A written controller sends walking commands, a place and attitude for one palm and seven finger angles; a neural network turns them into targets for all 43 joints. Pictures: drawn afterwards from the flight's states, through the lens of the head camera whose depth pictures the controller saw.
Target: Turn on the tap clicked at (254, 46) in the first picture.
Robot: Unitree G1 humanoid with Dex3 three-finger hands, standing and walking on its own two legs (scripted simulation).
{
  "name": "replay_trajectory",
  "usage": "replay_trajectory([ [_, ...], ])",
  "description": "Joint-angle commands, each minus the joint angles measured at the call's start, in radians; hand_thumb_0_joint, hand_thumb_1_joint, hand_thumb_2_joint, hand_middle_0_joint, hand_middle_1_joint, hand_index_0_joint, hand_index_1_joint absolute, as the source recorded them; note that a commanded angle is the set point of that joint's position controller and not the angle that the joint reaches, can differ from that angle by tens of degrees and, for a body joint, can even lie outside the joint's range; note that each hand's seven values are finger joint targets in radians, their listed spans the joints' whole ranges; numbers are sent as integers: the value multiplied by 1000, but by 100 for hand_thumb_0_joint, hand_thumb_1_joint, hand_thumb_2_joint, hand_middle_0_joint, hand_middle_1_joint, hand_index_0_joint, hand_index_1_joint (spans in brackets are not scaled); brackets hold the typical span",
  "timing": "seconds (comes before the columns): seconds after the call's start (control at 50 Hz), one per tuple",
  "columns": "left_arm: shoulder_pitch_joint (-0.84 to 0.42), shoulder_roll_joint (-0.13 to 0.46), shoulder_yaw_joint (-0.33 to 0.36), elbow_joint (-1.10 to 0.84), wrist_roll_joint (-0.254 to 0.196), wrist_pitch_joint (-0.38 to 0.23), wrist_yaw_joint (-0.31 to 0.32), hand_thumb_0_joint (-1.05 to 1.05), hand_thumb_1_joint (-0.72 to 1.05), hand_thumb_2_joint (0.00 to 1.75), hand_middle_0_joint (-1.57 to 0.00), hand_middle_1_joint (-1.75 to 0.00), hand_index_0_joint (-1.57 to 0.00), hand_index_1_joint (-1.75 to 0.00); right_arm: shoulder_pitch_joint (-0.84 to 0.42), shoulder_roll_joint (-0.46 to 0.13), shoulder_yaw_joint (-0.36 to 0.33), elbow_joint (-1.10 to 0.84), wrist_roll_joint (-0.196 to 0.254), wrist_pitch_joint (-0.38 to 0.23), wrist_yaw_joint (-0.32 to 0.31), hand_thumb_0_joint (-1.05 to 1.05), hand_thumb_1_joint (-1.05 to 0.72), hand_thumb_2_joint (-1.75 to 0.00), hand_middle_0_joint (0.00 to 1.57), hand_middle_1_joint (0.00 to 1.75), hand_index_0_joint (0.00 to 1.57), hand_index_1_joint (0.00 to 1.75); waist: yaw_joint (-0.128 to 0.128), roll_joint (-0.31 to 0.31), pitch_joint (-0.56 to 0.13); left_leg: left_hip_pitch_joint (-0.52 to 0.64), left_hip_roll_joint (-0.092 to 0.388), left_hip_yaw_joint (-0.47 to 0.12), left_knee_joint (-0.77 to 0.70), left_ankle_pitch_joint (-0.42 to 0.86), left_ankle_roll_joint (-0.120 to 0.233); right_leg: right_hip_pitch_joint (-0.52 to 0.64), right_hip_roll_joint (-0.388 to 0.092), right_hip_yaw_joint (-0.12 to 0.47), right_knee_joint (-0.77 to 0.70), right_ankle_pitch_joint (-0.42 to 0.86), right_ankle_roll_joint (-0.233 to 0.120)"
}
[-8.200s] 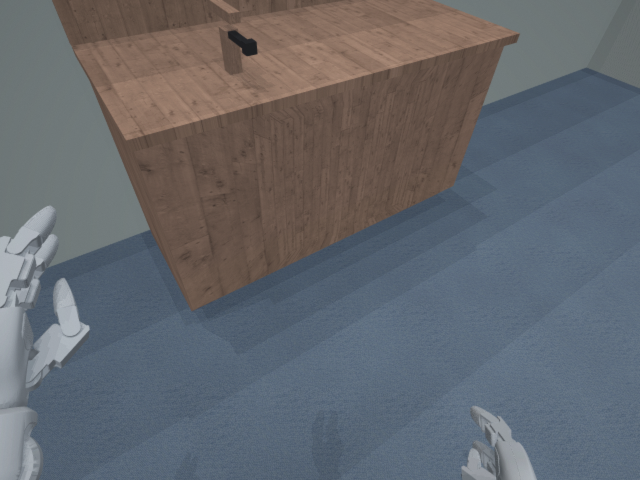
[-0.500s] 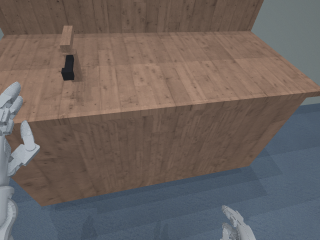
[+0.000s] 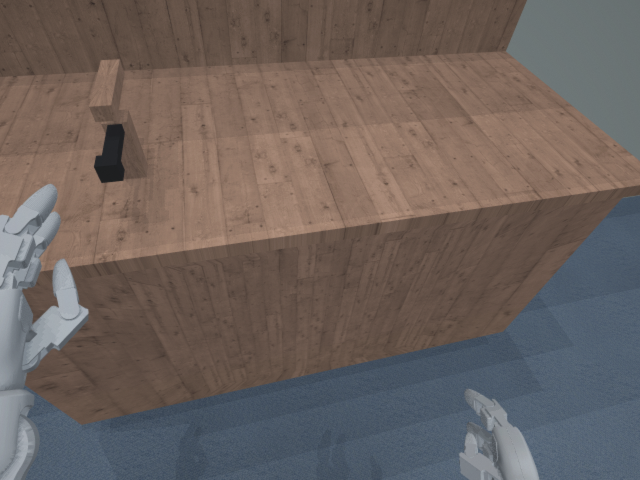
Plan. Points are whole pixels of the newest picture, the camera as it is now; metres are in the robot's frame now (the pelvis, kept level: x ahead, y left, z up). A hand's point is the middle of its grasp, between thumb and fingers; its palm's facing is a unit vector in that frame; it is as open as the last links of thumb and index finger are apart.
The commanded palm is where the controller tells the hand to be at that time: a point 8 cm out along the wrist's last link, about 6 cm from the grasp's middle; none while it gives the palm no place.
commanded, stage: come to a stop and stand still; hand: left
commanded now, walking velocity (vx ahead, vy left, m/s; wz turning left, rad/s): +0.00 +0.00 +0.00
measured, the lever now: (109, 168) +0.46 +0.34 +0.12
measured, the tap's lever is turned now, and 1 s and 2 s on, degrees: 0 0 0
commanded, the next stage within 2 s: look again from close up in 0.20 s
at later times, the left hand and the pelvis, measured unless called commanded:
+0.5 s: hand (89, 318) +0.22 +0.24 +0.15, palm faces +0.40 -0.85 -0.35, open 7.4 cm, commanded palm +0.16 +0.27 +0.17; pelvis +0.00 -0.01 +0.00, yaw +1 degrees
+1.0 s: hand (104, 304) +0.24 +0.24 +0.15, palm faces +0.40 -0.85 -0.34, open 7.4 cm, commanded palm +0.18 +0.27 +0.17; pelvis +0.02 -0.01 -0.01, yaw -1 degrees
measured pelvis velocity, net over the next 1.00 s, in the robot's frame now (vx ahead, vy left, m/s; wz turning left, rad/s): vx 0.02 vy -0.01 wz -0.01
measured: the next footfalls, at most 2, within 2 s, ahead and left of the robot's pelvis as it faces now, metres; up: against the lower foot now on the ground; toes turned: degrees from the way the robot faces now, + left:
right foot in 1.50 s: +0.13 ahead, -0.04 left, +0.00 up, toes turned -8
left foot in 1.72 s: +0.24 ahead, +0.17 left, +0.00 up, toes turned -3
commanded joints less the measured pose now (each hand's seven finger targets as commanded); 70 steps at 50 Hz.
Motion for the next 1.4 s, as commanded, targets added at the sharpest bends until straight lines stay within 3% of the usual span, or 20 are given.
replay_trajectory([
  [0.0, -53, 169, 119, -227, -14, -63, 26, 0, 90, 90, -20, -30, -20, -30, -86, -116, -44, -161, 5, -36, -21, 0, -90, -90, 20, 30, 20, 30, 3, 76, -183, -40, 68, -57, -83, 261, -79, 162, -29, 12, 9, 261, -25],
  [0.36, -54, 154, 94, -201, -18, -41, 33, 0, 90, 90, -20, -30, -20, -30, -87, -119, -48, -153, 7, -8, -36, 0, -90, -90, 20, 30, 20, 30, -2, 46, -154, -60, 58, -54, -110, 152, -63, 139, -27, 25, -43, 172, -19],
  [0.68, -47, 178, 108, -229, -15, -37, 37, 0, 90, 90, -20, -30, -20, -30, -87, -121, -48, -156, 6, -5, -39, 0, -90, -90, 20, 30, 20, 30, -3, 93, -151, -87, 57, -54, -138, 129, -66, 156, -15, 2, -40, 149, -12],
  [0.74, -31, 161, 95, -206, -17, -34, 38, 0, 90, 90, -20, -30, -20, -30, -82, -126, -53, -148, 2, -3, -40, 0, -90, -90, 20, 30, 20, 30, -6, 51, -165, -96, 71, -53, -113, -7, -48, 138, -25, 26, -21, 32, -26],
  [0.82, -71, 152, 82, -189, -10, -34, 43, 0, 90, 90, -20, -30, -20, -30, -84, -131, -55, -140, -3, -2, -45, 0, -90, -90, 20, 30, 20, 30, -14, 43, -89, -140, 92, -90, -112, -237, -19, 23, -30, 80, -20, -221, -48],
  [0.88, -134, 168, 86, -215, -5, -40, 44, 0, 90, 90, -20, -30, -20, -30, -98, -135, -56, -145, -2, -7, -48, 0, -90, -90, 20, 30, 20, 30, -19, 82, -48, -142, 105, -97, -102, -276, -7, -46, -26, 99, 19, -250, -61],
  [0.94, -118, 157, 80, -207, -3, -46, 47, 0, 90, 90, -20, -30, -20, -30, -85, -133, -55, -140, 1, -7, -47, 0, -90, -90, 20, 30, 20, 30, -17, 100, -87, -124, 126, -121, -65, -180, 13, -18, -29, 74, 116, -134, -66],
  [1.0, -94, 181, 110, -216, -6, -56, 51, 0, 90, 90, -20, -30, -20, -30, -85, -129, -56, -139, 2, -9, -46, 0, -90, -90, 20, 30, 20, 30, -17, 44, -106, -155, 100, -84, 42, -49, 5, 41, -73, 111, 123, -27, -85],
  [1.04, -54, 192, 123, -227, -11, -63, 50, 0, 90, 90, -20, -30, -20, -30, -79, -126, -64, -142, 10, -6, -36, 0, -90, -90, 20, 30, 20, 30, -15, -25, -133, -199, 51, -23, 208, 30, -18, 106, -154, 229, 99, 66, -135],
  [1.08, -32, 223, 160, -241, -16, -74, 55, 0, 90, 90, -20, -30, -20, -30, -84, -122, -68, -140, 16, -1, -24, 0, -90, -90, 20, 30, 20, 30, -19, -65, -138, -294, 23, -2, 340, -19, -46, 175, -266, 378, 64, 161, -202],
  [1.1, -24, 215, 152, -268, -13, -82, 57, 0, 90, 90, -20, -30, -20, -30, -82, -117, -67, -139, 17, 4, -16, 0, -90, -90, 20, 30, 20, 30, -12, -78, -145, -335, 36, -23, 345, -86, -46, 218, -305, 387, 75, 225, -226],
  [1.14, 17, 220, 175, -280, -16, -85, 58, 0, 90, 90, -20, -30, -20, -30, -72, -108, -60, -132, 16, 15, -12, 0, -90, -90, 20, 30, 20, 30, -18, -69, -135, -252, 68, -42, 193, -156, -29, 149, -274, 315, 141, 236, -191],
  [1.16, 13, 211, 172, -298, -20, -80, 56, 0, 90, 90, -20, -30, -20, -30, -59, -109, -60, -127, 15, 21, -15, 0, -90, -90, 20, 30, 20, 30, -42, -8, -147, -85, 66, -39, 66, -25, -24, 29, -197, 216, 236, 187, -140],
  [1.18, 13, 207, 176, -331, -30, -84, 51, 0, 90, 90, -20, -30, -20, -30, -68, -124, -68, -136, 21, 13, -28, 0, -90, -90, 20, 30, 20, 30, -51, 158, -157, 100, 136, -120, -14, 176, -1, -137, -70, 80, 394, 117, -68],
  [1.2, 8, 206, 166, -356, -22, -86, 57, 0, 90, 90, -20, -30, -20, -30, -45, -126, -66, -136, 20, 9, -28, 0, -90, -90, 20, 30, 20, 30, -64, 295, -159, 291, 266, -319, -50, 534, 27, -375, 7, -62, 601, -154, -14],
  [1.22, -24, 207, 160, -352, -19, -92, 57, 0, 90, 90, -20, -30, -20, -30, -43, -108, -67, -132, 1, -1, -23, 0, -90, -90, 20, 30, 20, 30, -75, 289, -141, 399, 335, -415, -62, 722, 34, -547, 19, -70, 760, -392, -19],
  [1.26, -31, 195, 142, -311, -12, -82, 56, 0, 90, 90, -20, -30, -20, -30, -29, -120, -80, -115, -2, -8, -14, 0, -90, -90, 20, 30, 20, 30, -69, 125, -99, 386, 321, -312, -29, 636, 71, -636, -24, -71, 858, -346, -37],
  [1.28, -47, 187, 132, -323, -14, -75, 55, 0, 90, 90, -20, -30, -20, -30, -42, -116, -77, -119, 7, -16, -14, 0, -90, -90, 20, 30, 20, 30, -62, 103, -80, 363, 294, -244, -38, 612, 76, -638, -26, -104, 819, -318, -34],
  [1.34, -7, 160, 113, -277, -3, -57, 50, 0, 90, 90, -20, -30, -20, -30, -43, -113, -70, -109, 10, -24, -15, 0, -90, -90, 20, 30, 20, 30, -45, 148, -21, 170, 252, -133, -94, 554, 53, -475, -59, -161, 603, -183, -35],
  [1.38, 3, 201, 152, -308, -2, -57, 52, 0, 90, 90, -20, -30, -20, -30, -67, -107, -58, -123, 8, -29, -21, 0, -90, -90, 20, 30, 20, 30, -30, 205, -66, 83, 203, -15, -35, 624, 7, -248, -35, -221, 400, -85, -41],
])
